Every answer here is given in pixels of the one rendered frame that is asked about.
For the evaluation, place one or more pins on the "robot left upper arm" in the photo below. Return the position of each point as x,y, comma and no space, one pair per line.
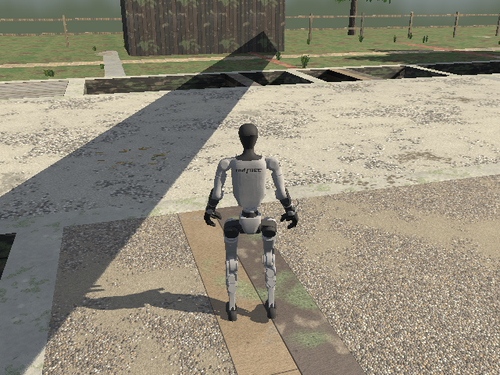
220,177

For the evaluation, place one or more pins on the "right robot hand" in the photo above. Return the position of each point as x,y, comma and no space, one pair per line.
294,219

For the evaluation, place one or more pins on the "robot right upper arm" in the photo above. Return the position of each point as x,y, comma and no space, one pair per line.
278,178

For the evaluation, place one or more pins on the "right robot shin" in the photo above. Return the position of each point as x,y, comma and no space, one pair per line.
270,279

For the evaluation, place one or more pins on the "left robot thigh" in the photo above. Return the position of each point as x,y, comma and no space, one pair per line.
231,231

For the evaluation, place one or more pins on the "right robot forearm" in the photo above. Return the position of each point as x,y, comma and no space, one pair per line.
288,205

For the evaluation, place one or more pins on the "left robot hand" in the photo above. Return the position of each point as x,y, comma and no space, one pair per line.
214,216

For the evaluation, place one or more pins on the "left robot forearm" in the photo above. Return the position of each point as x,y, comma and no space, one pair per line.
211,205

